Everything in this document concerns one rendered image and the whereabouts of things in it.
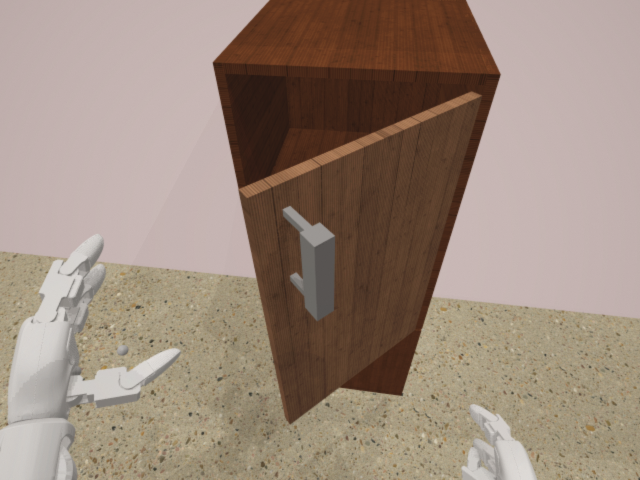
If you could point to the robot left hand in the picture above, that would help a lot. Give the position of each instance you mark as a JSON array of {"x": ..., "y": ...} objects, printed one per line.
[{"x": 40, "y": 383}]

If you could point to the handle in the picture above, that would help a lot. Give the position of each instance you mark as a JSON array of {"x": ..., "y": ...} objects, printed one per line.
[{"x": 318, "y": 265}]

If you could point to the robot right hand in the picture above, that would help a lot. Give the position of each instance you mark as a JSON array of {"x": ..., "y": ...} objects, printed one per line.
[{"x": 508, "y": 460}]

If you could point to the robot left forearm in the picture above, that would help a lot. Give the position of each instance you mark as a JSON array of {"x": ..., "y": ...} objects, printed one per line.
[{"x": 37, "y": 449}]

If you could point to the cupboard door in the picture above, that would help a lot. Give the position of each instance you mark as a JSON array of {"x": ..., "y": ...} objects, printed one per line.
[{"x": 386, "y": 198}]

